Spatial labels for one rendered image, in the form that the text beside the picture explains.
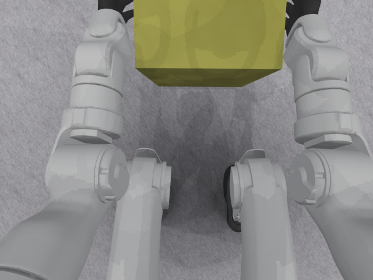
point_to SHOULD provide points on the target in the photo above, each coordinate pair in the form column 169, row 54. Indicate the right robot hand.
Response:
column 299, row 9

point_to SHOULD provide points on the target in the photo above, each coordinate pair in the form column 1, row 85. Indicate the carton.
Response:
column 208, row 43

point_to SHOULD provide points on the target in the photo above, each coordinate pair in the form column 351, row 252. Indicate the left robot hand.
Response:
column 117, row 5

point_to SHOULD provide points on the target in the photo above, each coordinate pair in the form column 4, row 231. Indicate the right robot forearm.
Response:
column 322, row 92

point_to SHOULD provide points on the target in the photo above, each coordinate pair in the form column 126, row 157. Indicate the right robot thigh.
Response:
column 267, row 242

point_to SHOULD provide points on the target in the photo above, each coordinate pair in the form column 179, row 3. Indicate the robot right shin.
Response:
column 278, row 172

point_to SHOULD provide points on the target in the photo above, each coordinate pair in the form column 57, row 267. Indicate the robot left upper arm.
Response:
column 82, row 180

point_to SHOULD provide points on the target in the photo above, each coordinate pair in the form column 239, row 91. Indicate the left robot forearm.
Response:
column 97, row 85

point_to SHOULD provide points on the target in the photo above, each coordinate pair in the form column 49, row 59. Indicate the robot right upper arm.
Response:
column 336, row 188

